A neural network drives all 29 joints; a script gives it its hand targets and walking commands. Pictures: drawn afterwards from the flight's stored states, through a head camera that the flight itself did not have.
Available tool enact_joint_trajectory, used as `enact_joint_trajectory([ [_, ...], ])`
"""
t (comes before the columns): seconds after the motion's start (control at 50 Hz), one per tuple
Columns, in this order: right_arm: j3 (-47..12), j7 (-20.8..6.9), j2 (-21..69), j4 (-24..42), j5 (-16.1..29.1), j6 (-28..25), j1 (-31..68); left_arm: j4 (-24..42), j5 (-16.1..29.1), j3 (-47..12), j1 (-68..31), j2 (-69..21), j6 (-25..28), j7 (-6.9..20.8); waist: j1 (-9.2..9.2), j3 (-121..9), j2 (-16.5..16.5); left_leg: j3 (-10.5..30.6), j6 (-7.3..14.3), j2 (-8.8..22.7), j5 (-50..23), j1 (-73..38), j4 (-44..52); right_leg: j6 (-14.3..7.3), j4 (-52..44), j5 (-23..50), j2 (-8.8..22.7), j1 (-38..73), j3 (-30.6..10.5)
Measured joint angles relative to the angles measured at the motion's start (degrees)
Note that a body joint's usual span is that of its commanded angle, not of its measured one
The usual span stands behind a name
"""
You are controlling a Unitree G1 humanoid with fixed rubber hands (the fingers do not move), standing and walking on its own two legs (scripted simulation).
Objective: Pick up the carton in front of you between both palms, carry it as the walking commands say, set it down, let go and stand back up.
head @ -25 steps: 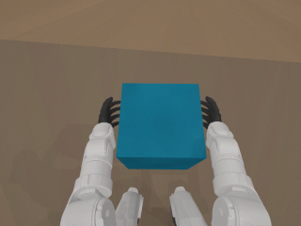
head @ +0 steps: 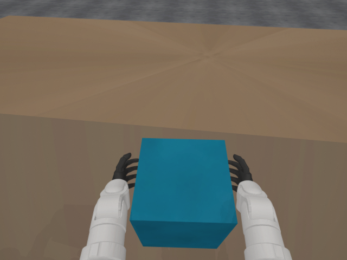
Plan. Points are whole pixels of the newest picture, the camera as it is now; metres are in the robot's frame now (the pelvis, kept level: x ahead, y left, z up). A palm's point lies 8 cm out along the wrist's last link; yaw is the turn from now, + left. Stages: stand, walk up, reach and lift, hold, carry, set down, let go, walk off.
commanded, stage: reach and lift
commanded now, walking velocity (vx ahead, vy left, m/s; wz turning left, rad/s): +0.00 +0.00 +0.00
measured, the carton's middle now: (181, 196) +0.30 +0.00 -0.06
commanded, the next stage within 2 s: hold in 1.04 s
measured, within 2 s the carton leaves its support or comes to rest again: neither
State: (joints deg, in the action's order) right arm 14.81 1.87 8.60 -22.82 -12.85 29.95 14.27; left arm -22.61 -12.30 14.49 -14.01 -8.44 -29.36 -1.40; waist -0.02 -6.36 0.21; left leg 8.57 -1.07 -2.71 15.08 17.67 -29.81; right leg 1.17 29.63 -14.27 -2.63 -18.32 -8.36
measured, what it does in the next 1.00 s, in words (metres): stands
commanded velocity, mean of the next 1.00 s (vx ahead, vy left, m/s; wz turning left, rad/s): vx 0.00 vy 0.00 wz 0.00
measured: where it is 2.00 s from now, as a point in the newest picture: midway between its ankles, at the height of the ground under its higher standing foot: outside the picture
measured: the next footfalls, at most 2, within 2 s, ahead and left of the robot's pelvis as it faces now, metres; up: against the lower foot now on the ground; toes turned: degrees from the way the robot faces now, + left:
none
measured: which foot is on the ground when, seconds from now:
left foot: down 0.00-1.00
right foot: down 0.00-1.00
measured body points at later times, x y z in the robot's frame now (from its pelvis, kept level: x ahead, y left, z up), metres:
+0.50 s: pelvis -0.01 +0.00 +0.01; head -0.03 +0.00 +0.45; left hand +0.30 +0.15 +0.03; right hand +0.30 -0.15 +0.02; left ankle +0.00 +0.13 -0.74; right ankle +0.01 -0.13 -0.74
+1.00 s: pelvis +0.00 +0.00 +0.01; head -0.03 +0.00 +0.46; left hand +0.30 +0.15 +0.04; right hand +0.30 -0.15 +0.04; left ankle +0.00 +0.13 -0.74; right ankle +0.01 -0.13 -0.74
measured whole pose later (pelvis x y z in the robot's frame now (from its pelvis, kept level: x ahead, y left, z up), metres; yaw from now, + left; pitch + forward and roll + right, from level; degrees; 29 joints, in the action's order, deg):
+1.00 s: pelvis +0.00 +0.00 +0.01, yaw +0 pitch -4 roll +0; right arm 12.4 0.5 8.5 -15.8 -15.4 39.8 14.0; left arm -15.8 -15.6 12.6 -14.1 -8.5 -39.3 0.6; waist -0.2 -0.5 0.2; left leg 8.1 -0.9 -1.8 11.9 4.4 -20.9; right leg 0.8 20.9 -11.1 -2.0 -5.2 -8.0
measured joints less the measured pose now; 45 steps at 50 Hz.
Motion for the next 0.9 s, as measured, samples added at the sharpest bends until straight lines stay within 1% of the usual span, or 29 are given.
enact_joint_trajectory([
  [0.06,-0.29,-0.38,-0.07,0.65,-1.04,2.46,0.11,0.47,-1.18,-0.03,-0.35,-0.08,-2.44,0.52,-0.07,1.03,0.01,0.02,0.07,0.16,-0.89,-3.92,2.24,-0.04,-2.31,0.92,0.17,3.96,-0.01],
  [0.12,0.62,-1.04,0.17,0.05,-2.54,4.18,1.22,-0.24,-2.75,0.88,-1.57,-0.37,-4.15,1.22,-0.10,2.16,-0.03,-0.04,0.11,0.22,-1.38,-6.13,3.14,-0.04,-3.19,1.40,0.26,6.15,-0.01],
  [0.24,2.53,-1.83,0.69,-0.43,-4.24,5.32,3.41,-0.87,-4.46,2.68,-3.88,-0.97,-5.28,1.93,-0.13,4.77,-0.10,-0.22,0.07,0.18,-1.63,-6.87,2.62,0.00,-2.53,1.60,0.26,6.81,0.01],
  [0.5,2.57,-2.16,0.99,1.68,-4.41,5.80,4.11,1.40,-4.64,2.79,-4.45,-1.16,-5.82,2.37,-0.26,6.25,-0.08,-0.33,-0.06,0.48,-2.46,-8.20,4.47,-0.15,-4.08,2.32,0.33,8.01,0.21],
  [0.9,-2.20,-1.34,-0.10,6.43,-2.64,9.17,-0.14,6.21,-3.38,-1.69,-0.21,-0.09,-9.15,1.98,-0.21,5.75,-0.07,-0.40,0.11,0.94,-3.09,-12.64,8.67,-0.38,-8.48,3.04,0.55,12.55,0.38],
])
